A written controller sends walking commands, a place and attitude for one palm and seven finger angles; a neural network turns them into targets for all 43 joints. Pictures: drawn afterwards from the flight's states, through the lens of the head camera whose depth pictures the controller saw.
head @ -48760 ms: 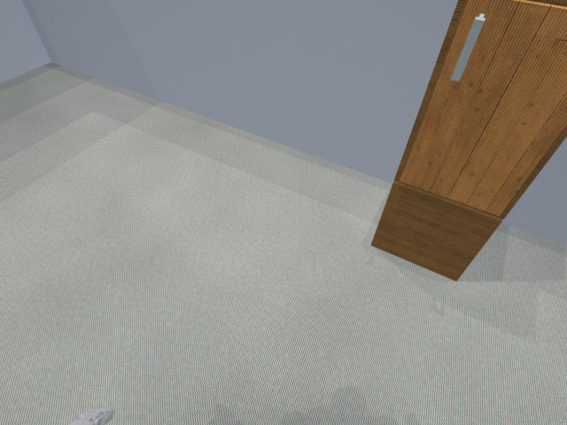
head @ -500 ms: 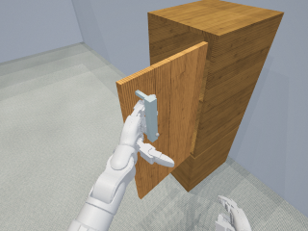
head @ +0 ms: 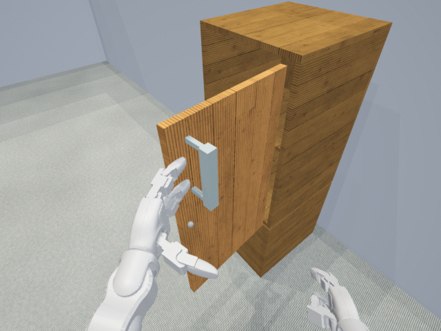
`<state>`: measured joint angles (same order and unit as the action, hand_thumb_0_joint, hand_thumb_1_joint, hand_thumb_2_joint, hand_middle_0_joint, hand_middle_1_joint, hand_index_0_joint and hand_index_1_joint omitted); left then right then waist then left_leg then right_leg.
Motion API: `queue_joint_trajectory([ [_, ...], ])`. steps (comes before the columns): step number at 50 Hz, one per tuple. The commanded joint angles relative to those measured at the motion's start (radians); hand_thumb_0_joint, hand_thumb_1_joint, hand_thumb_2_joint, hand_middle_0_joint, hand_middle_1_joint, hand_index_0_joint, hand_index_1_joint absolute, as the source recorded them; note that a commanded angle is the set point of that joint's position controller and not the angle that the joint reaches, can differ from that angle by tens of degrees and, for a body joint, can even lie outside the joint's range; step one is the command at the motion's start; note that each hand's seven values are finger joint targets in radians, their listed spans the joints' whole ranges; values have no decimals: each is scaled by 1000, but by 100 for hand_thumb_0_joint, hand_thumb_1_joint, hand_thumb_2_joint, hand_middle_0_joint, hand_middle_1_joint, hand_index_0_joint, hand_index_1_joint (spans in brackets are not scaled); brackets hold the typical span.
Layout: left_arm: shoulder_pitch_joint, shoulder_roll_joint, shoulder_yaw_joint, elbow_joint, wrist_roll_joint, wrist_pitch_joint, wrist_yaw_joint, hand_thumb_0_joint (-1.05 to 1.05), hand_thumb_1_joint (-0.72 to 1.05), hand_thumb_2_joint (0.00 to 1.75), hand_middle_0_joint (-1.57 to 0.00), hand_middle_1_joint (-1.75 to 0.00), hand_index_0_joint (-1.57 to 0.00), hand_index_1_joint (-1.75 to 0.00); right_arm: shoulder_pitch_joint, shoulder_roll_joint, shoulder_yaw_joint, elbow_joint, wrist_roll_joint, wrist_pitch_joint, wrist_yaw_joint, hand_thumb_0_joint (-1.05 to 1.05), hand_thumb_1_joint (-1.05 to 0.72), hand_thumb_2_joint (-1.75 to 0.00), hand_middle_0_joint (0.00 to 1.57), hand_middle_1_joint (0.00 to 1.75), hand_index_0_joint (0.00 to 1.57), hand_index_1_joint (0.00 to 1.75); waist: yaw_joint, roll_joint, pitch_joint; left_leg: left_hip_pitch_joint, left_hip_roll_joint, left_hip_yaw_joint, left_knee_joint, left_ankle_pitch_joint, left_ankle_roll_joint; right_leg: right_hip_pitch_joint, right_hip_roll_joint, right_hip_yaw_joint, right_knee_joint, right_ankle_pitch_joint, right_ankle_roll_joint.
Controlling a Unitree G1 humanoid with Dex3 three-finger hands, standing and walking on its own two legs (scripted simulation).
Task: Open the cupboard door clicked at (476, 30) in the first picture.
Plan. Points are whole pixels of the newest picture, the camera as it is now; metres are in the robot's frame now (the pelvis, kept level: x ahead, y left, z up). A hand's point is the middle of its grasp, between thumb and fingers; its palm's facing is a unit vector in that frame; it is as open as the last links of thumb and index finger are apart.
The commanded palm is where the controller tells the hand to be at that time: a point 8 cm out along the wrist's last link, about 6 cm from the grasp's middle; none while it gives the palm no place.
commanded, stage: slide the hand sideways off the handle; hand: left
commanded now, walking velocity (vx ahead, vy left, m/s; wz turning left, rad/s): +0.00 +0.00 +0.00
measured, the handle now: (201, 173) +0.35 +0.07 +0.14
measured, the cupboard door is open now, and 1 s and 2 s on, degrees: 97 97 97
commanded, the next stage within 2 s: draw the hand back to the body in 0.40 s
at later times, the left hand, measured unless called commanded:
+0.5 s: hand (168, 249) +0.20 +0.09 +0.14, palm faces -0.03 -1.00 -0.03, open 16.3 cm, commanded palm +0.17 +0.15 +0.14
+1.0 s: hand (124, 250) +0.19 +0.15 +0.14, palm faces +0.01 -1.00 -0.07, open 16.2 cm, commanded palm +0.16 +0.21 +0.15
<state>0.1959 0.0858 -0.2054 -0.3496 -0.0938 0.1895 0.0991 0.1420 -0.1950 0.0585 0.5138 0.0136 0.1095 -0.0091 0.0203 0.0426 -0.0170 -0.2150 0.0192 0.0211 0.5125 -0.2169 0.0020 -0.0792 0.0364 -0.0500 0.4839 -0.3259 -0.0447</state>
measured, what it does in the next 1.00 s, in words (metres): stands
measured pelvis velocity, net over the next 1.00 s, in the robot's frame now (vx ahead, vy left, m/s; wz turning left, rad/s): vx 0.01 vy -0.01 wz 0.02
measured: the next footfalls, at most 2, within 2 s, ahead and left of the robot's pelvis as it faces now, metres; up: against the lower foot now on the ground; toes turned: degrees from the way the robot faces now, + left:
none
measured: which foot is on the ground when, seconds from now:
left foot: down 0.00-1.00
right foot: down 0.00-1.00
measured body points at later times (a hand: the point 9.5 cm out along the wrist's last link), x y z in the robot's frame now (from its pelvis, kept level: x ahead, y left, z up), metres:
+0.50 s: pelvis +0.01 -0.01 -0.01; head -0.02 -0.04 +0.44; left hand +0.19 +0.15 +0.14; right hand +0.22 -0.22 -0.07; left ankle +0.04 +0.12 -0.74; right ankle -0.03 -0.09 -0.74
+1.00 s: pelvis +0.01 -0.01 -0.01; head -0.03 -0.03 +0.44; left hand +0.18 +0.21 +0.15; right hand +0.21 -0.22 -0.06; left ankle +0.04 +0.12 -0.74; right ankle -0.03 -0.09 -0.74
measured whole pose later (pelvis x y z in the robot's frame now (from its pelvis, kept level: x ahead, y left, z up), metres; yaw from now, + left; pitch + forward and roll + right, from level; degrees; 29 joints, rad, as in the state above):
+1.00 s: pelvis +0.01 -0.01 -0.01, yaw +1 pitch -3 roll +0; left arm 0.47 0.24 0.12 -0.51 -0.28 0.11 -0.17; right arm 0.23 -0.24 0.05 0.54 0.05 -0.14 -0.07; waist 0.04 0.06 -0.05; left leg -0.27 0.02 0.00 0.58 -0.25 -0.01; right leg -0.13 0.04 -0.07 0.54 -0.37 -0.05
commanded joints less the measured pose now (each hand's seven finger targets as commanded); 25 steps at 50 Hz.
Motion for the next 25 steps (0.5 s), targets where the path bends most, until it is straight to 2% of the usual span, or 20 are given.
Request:
queue_joint_trajectory([
  [1,-142,1,45,-280,-16,-81,-28,0,-50,30,-15,-30,-15,-30,-171,-81,-28,-196,5,-69,-2,0,-90,-90,20,30,20,30,10,-43,-117,175,-17,-16,-33,136,37,-152,-21,23,-107,211,20],
  [2,-98,5,50,-275,-18,-81,-33,0,-50,30,-15,-30,-15,-30,-165,-81,-28,-196,8,-71,1,0,-90,-90,20,30,20,30,17,-33,-113,167,-15,-19,-35,140,35,-149,-18,16,-98,215,18],
  [3,-87,-4,41,-288,-26,-81,-41,0,-50,30,-15,-30,-15,-30,-162,-83,-26,-201,8,-74,1,0,-90,-90,20,30,20,30,11,-40,-114,164,-15,-19,-36,146,37,-148,-19,14,-90,237,21],
  [6,-31,36,90,-327,-36,-90,-60,0,-50,30,-15,-30,-15,-30,-156,-87,-29,-209,7,-83,-2,0,-90,-90,20,30,20,30,15,-87,-129,155,-18,-14,-22,171,42,-137,-20,15,-77,297,29],
  [7,8,68,122,-329,-33,-94,-62,0,-50,30,-15,-30,-15,-30,-149,-89,-33,-208,9,-85,-4,0,-90,-90,20,30,20,30,23,-81,-128,151,-17,-11,-14,182,41,-131,-22,20,-76,312,27],
  [9,21,38,89,-365,-36,-100,-74,0,-50,30,-15,-30,-15,-30,-148,-86,-29,-219,9,-93,-1,0,-90,-90,20,30,20,30,14,-67,-115,150,-18,-13,-10,184,42,-150,-22,15,-64,320,30],
  [12,89,74,126,-374,-44,-108,-90,0,-50,30,-15,-30,-15,-30,-131,-92,-32,-216,12,-105,-5,0,-90,-90,20,30,20,30,15,-63,-90,130,-18,-12,1,180,42,-157,-23,14,-62,325,31],
  [14,121,80,137,-409,-55,-118,-108,0,-50,30,-15,-30,-15,-30,-123,-93,-34,-221,13,-121,-8,0,-90,-90,20,30,20,30,13,-68,-101,133,-19,-11,15,192,44,-159,-26,19,-55,360,38],
  [16,137,80,131,-442,-61,-131,-130,0,-50,30,-15,-30,-15,-30,-113,-95,-36,-224,14,-137,-11,0,-90,-90,20,30,20,30,7,-47,-111,139,-21,-9,25,199,44,-167,-28,19,-46,378,41],
  [18,179,98,150,-444,-73,-140,-145,0,-50,30,-15,-30,-15,-30,-101,-99,-36,-224,17,-154,-15,0,-90,-90,20,30,20,30,7,-54,-90,121,-21,-12,30,180,44,-180,-30,19,-49,354,43],
  [19,162,82,132,-443,-78,-146,-155,0,-50,30,-15,-30,-15,-30,-98,-99,-35,-222,16,-164,-18,0,-90,-90,20,30,20,30,-1,-61,-80,119,-24,-14,37,173,46,-192,-33,24,-51,359,49],
  [22,167,110,166,-430,-90,-157,-163,0,-50,30,-15,-30,-15,-30,-83,-104,-39,-215,16,-191,-27,0,-90,-90,20,30,20,30,2,-79,-75,104,-26,-21,49,151,45,-199,-37,30,-56,330,51],
  [25,159,99,162,-407,-94,-167,-168,0,-50,30,-15,-30,-15,-30,-79,-106,-39,-209,16,-213,-29,0,-90,-90,20,30,20,30,-2,-90,-54,89,-30,-23,55,119,44,-223,-42,38,-64,285,55],
])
